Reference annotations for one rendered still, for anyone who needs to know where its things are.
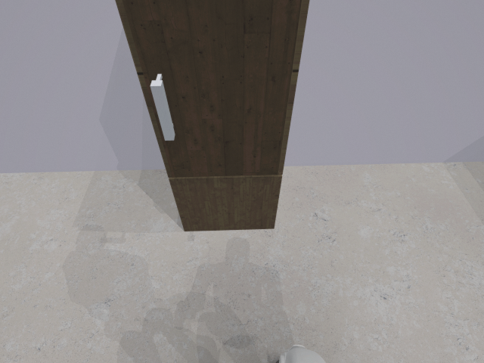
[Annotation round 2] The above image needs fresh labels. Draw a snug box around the robot right thigh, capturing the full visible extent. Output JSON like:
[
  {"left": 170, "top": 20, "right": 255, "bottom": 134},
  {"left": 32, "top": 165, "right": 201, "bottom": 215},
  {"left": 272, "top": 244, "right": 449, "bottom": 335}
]
[{"left": 279, "top": 348, "right": 326, "bottom": 363}]

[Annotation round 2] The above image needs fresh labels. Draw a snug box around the cupboard door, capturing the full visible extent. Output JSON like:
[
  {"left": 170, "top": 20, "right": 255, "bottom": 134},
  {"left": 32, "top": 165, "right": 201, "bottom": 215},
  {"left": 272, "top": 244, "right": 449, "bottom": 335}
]
[{"left": 123, "top": 0, "right": 302, "bottom": 177}]

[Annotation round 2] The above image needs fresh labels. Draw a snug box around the robot right shin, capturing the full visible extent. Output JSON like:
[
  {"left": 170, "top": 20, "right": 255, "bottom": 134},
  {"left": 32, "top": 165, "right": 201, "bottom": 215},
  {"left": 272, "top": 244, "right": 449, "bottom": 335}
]
[{"left": 289, "top": 345, "right": 305, "bottom": 351}]

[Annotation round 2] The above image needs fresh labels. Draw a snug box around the handle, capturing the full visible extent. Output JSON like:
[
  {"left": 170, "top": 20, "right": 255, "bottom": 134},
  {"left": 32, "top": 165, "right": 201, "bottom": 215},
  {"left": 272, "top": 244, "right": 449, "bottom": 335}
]
[{"left": 150, "top": 74, "right": 175, "bottom": 141}]

